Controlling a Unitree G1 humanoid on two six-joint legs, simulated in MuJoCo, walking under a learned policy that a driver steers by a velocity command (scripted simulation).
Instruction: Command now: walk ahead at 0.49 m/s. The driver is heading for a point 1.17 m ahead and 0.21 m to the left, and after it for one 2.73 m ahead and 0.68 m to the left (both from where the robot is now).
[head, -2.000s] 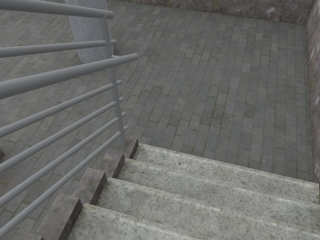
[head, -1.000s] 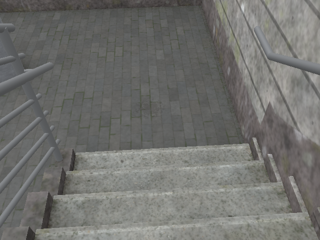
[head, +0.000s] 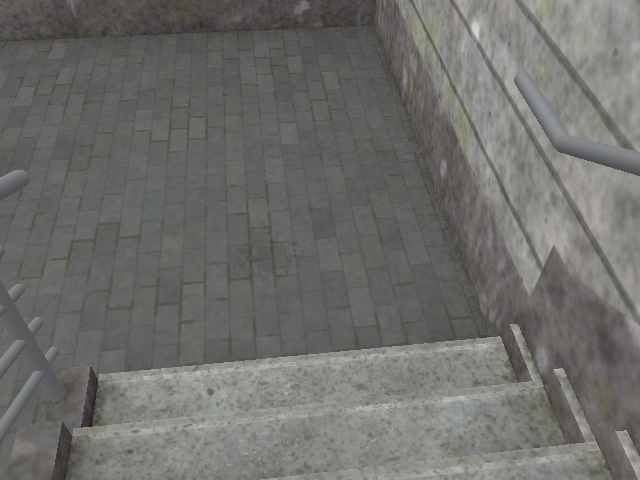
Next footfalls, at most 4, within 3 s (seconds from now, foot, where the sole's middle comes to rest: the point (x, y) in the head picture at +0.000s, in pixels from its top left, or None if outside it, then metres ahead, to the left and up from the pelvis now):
0.28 right None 0.29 -0.13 -0.91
0.72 left None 0.56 0.09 -1.08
1.24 right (348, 437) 0.84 -0.13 -1.24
1.78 left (260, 385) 1.12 0.15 -1.40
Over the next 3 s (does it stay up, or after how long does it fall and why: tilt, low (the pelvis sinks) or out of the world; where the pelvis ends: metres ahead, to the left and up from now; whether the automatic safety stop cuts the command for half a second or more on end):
stays up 1.54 0.18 -0.79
